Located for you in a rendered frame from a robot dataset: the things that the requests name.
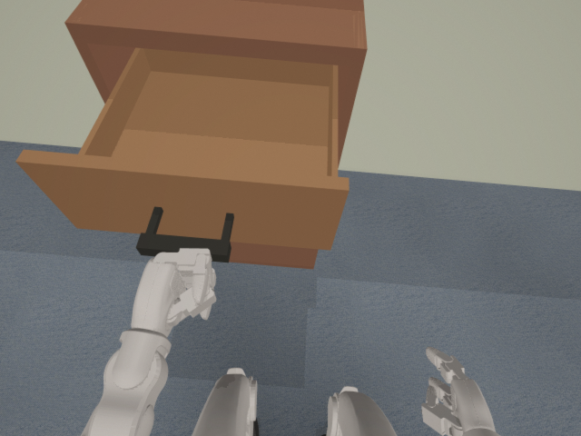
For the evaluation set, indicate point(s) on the right robot thigh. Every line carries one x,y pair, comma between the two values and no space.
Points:
354,413

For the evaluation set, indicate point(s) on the left robot thigh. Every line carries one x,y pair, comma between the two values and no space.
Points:
231,404

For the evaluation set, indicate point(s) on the cabinet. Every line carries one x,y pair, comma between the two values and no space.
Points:
106,33

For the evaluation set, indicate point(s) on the handle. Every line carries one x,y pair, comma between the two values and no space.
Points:
150,243

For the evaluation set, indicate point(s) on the robot right hand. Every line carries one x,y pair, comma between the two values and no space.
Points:
464,407

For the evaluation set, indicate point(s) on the robot thigh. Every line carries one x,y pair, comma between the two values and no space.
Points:
231,404
354,413

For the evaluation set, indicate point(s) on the robot left hand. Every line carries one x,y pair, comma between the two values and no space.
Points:
165,278

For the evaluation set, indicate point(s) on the drawer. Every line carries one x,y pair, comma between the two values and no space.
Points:
202,135

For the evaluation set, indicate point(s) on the left robot forearm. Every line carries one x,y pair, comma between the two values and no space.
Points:
132,381

